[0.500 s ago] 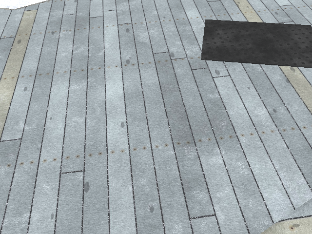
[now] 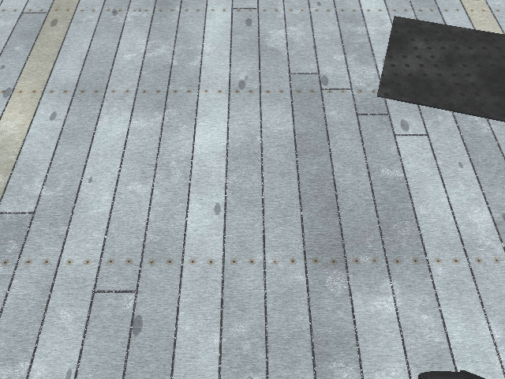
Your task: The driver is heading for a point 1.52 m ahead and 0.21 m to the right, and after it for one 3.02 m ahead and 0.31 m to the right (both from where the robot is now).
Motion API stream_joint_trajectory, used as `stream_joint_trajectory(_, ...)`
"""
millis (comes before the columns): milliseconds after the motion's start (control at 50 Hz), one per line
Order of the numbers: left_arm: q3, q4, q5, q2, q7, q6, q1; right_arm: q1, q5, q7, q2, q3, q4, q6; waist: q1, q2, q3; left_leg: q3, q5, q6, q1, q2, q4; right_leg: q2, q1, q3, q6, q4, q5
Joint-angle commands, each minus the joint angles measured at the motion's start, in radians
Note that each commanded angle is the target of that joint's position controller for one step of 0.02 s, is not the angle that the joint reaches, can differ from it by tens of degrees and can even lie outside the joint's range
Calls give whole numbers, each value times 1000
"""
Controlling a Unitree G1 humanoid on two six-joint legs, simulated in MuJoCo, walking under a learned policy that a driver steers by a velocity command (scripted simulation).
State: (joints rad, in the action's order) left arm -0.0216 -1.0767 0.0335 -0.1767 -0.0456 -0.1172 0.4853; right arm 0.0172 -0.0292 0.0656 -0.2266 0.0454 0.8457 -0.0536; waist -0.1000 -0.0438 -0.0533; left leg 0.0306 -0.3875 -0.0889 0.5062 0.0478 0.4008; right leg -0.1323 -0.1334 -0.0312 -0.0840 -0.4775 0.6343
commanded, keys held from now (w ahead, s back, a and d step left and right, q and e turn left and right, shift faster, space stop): w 0.34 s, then w+e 0.48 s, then w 0.18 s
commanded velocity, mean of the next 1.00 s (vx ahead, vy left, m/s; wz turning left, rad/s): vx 0.50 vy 0.00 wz -0.23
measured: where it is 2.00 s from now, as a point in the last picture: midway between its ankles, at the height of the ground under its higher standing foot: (341, 190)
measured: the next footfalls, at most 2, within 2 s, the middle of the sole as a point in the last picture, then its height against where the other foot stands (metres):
left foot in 0.08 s outside the picture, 0.13 m lower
right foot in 0.54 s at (318, 371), level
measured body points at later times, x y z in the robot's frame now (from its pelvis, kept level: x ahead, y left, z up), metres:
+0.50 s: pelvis +0.32 +0.00 -0.08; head +0.34 -0.01 +0.37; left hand +0.55 +0.20 -0.18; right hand +0.23 -0.23 -0.23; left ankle +0.18 +0.10 -0.81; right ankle +0.47 -0.10 -0.80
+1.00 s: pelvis +0.60 -0.04 -0.08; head +0.63 -0.05 +0.37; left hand +0.62 +0.23 -0.21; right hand +0.75 -0.31 -0.18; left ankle +0.78 +0.04 -0.79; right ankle +0.47 -0.09 -0.81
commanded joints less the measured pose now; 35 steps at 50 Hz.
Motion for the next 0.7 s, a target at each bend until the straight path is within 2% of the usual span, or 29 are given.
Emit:
stream_joint_trajectory(20,-12,-9,21,-104,-19,12,109,41,-2,-12,-59,7,-41,-14,-19,8,-103,8,9,-5,-14,5,-117,239,50,136,-71,-166,-815)
stream_joint_trajectory(40,-15,-10,24,-122,-16,17,124,-33,-9,-23,-79,13,-9,-23,-3,-20,-59,43,65,-11,-88,-22,-121,239,36,144,-76,-286,-911)
stream_joint_trajectory(60,-19,-11,22,-137,-13,24,123,-178,-13,-36,-103,25,43,-32,53,-21,2,62,107,-21,-248,-34,-116,229,87,151,-80,-473,-985)
stream_joint_trajectory(80,-18,-19,6,-133,-11,30,91,-396,-28,-42,-126,39,113,-40,166,-21,76,75,-6,-31,-505,-1,-136,183,230,105,-72,-748,-891)
stream_joint_trajectory(100,-22,-33,-46,-72,-7,22,195,-529,-48,-37,-198,58,155,-46,152,-255,257,-90,-579,-121,-963,214,206,62,603,19,-12,-1195,5)
stream_joint_trajectory(120,-33,-8,-99,-143,-21,16,179,-660,-9,-22,-209,71,149,-30,251,-181,535,-381,-574,-287,-1275,407,356,28,877,108,6,-1488,188)
stream_joint_trajectory(140,-43,35,-94,-175,-24,14,53,-655,1,-31,-187,63,133,-16,287,-37,535,-491,-111,-329,-1241,412,202,83,1034,112,6,-1484,93)
stream_joint_trajectory(160,-31,85,-55,-127,-6,17,-133,-519,-7,-59,-126,48,127,-2,250,56,327,-439,353,-264,-992,314,0,128,1096,28,2,-1387,-23)
stream_joint_trajectory(180,-31,119,-39,-111,13,20,-158,-455,-18,-86,-149,50,120,-9,207,-32,234,-526,388,-308,-827,374,-59,140,1120,34,10,-1349,-111)
stream_joint_trajectory(200,-30,117,9,-101,22,37,-202,-466,-11,-86,-87,31,136,-20,178,77,134,-494,230,-281,-635,335,-63,171,1058,41,5,-1325,-115)
stream_joint_trajectory(220,-21,117,31,-49,33,64,-166,-473,9,-87,-88,28,163,-25,117,85,98,-464,290,-282,-468,336,-80,185,997,42,14,-1297,-76)
stream_joint_trajectory(240,-11,118,44,-20,43,82,-157,-439,4,-76,-73,21,155,-37,84,133,61,-439,363,-253,-322,308,-93,216,960,66,5,-1242,-63)
stream_joint_trajectory(280,-2,181,21,-3,52,87,-258,-422,4,-65,-70,11,180,-66,57,59,-31,-325,351,-201,-216,218,-139,239,1051,61,17,-1053,-277)
stream_joint_trajectory(300,5,249,15,-12,58,81,-352,-357,11,-65,-74,8,163,-74,29,33,-82,-226,402,-153,-55,138,-239,251,923,35,35,-749,-412)
stream_joint_trajectory(320,3,247,19,-27,66,70,-348,-309,14,-64,-63,2,145,-75,18,22,-68,-143,373,-123,55,71,-264,244,705,19,41,-535,-584)
stream_joint_trajectory(340,7,234,11,-15,75,62,-342,-316,21,-63,-60,-2,141,-76,27,-4,-30,-92,340,-101,101,47,-262,223,521,2,45,-400,-747)
stream_joint_trajectory(380,8,235,-19,-25,81,68,-366,-377,41,-59,-103,8,151,-77,56,-48,3,-88,261,-99,-70,93,-300,199,480,-13,39,-276,-833)
stream_joint_trajectory(400,8,246,-20,-45,77,72,-413,-403,46,-60,-110,11,161,-76,75,-33,-19,-85,238,-92,-196,113,-310,204,538,-14,24,-211,-816)
stream_joint_trajectory(460,-4,295,-10,-72,74,68,-546,-537,14,-73,-92,10,205,-50,148,6,-73,-57,177,-74,-477,161,-240,180,661,-54,-10,-99,-633)
stream_joint_trajectory(500,-18,288,-1,-84,76,56,-495,-570,-6,-85,-115,18,218,-38,126,-16,-41,-19,-44,-57,-576,172,-76,127,594,-70,-37,-59,-484)
stream_joint_trajectory(520,-30,249,3,-98,75,46,-375,-576,-12,-87,-124,19,218,-30,82,-16,22,15,-128,-46,-585,153,89,85,473,-89,-55,-20,-437)
stream_joint_trajectory(540,-49,197,16,-142,70,34,-198,-576,-15,-89,-115,16,205,-27,19,-11,121,50,-72,-25,-470,130,306,119,241,-22,-100,-52,-459)
stream_joint_trajectory(560,-81,170,32,-252,61,29,-33,-628,33,-76,-39,-6,152,-31,-2,192,301,114,285,33,-82,38,690,405,-153,419,-256,-47,-458)
stream_joint_trajectory(580,-91,147,-8,-259,62,55,27,-534,18,-66,-95,11,134,-42,-35,217,361,29,904,55,124,-117,928,510,-215,783,-315,157,-404)
stream_joint_trajectory(600,-86,153,-23,-256,63,64,-71,-413,0,-60,-115,21,84,-44,6,144,207,-60,850,39,269,-47,977,464,-134,671,-285,169,-321)
stream_joint_trajectory(640,-68,179,-25,-177,59,67,-215,-330,1,-53,-90,21,56,-50,79,47,33,-63,709,37,192,31,820,383,172,460,-208,230,-474)
stream_joint_trajectory(660,-65,181,-30,-165,56,62,-237,-349,-8,-55,-81,20,45,-35,117,80,22,-67,709,52,114,45,762,358,270,416,-204,241,-561)
stream_joint_trajectory(680,-61,182,-30,-150,58,53,-239,-353,-19,-57,-72,19,49,-19,134,75,30,-63,714,64,58,48,735,327,311,371,-194,244,-667)
stream_joint_trajectory(700,-65,182,-30,-161,56,46,-226,-357,-23,-55,-60,18,43,-6,141,80,52,-54,712,77,36,39,708,315,328,350,-204,249,-691)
